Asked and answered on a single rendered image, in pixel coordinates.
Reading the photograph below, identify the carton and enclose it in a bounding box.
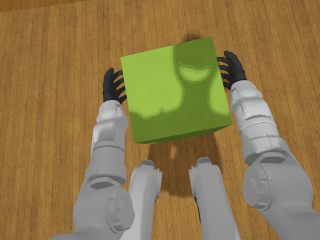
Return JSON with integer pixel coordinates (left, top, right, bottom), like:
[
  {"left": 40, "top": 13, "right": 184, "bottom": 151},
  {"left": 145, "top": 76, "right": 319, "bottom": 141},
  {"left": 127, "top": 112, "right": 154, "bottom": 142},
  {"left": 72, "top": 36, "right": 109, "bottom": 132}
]
[{"left": 120, "top": 36, "right": 233, "bottom": 144}]

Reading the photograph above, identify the robot left forearm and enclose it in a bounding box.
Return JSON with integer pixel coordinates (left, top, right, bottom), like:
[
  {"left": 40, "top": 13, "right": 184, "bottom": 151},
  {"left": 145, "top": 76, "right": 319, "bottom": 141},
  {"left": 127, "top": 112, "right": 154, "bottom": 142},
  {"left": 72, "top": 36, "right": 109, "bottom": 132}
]
[{"left": 72, "top": 100, "right": 129, "bottom": 226}]

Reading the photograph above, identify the robot left hand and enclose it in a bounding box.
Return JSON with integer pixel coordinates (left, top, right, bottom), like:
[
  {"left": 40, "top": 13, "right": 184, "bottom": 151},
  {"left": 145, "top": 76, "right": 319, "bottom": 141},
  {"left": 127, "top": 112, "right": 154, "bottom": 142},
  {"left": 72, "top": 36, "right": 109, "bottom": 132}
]
[{"left": 102, "top": 67, "right": 127, "bottom": 105}]

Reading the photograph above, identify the left robot upper arm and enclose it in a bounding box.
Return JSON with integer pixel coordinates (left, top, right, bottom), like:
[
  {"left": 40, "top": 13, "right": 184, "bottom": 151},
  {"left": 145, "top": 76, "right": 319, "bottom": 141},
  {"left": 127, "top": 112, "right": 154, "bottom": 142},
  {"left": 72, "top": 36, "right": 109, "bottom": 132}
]
[{"left": 48, "top": 185, "right": 135, "bottom": 240}]

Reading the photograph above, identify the right robot thigh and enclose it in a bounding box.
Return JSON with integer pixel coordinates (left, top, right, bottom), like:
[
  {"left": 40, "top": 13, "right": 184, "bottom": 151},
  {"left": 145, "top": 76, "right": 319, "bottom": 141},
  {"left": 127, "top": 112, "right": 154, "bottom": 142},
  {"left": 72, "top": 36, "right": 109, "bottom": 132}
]
[{"left": 188, "top": 162, "right": 241, "bottom": 240}]

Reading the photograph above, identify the left robot shin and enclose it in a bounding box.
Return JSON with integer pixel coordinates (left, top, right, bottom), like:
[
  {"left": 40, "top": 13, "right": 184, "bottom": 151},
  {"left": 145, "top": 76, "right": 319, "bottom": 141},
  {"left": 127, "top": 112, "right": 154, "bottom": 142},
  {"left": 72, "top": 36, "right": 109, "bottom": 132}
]
[{"left": 130, "top": 159, "right": 155, "bottom": 183}]

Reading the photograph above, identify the robot right forearm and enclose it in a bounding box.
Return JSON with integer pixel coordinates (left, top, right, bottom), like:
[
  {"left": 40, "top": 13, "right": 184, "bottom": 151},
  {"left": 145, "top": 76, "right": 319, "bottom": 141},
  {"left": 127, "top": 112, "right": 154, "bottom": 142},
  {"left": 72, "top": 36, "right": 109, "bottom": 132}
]
[{"left": 229, "top": 80, "right": 314, "bottom": 200}]

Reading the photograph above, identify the right robot upper arm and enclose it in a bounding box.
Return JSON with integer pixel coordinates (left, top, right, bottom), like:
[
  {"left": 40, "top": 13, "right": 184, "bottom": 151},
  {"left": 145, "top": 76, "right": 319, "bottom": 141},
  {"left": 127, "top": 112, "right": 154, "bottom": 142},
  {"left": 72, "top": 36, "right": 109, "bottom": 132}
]
[{"left": 242, "top": 162, "right": 320, "bottom": 240}]

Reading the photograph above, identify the robot right hand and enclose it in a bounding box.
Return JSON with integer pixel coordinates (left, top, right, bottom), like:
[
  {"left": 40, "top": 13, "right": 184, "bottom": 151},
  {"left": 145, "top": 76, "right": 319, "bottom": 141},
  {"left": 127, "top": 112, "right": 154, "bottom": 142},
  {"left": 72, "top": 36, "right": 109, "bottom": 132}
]
[{"left": 216, "top": 50, "right": 247, "bottom": 91}]

